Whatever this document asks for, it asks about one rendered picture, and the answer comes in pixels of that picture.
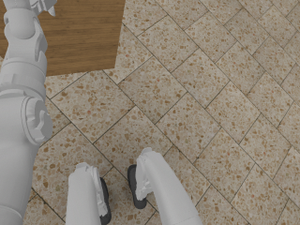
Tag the left robot forearm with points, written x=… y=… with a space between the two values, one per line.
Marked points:
x=24 y=69

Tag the left robot shin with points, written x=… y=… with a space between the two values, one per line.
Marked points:
x=101 y=205

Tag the robot right thigh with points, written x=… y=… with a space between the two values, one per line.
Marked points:
x=173 y=203

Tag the robot left hand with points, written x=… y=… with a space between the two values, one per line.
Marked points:
x=37 y=6

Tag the cabinet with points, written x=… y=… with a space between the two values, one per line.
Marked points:
x=83 y=35

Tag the robot left upper arm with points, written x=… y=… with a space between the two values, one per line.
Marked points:
x=25 y=124

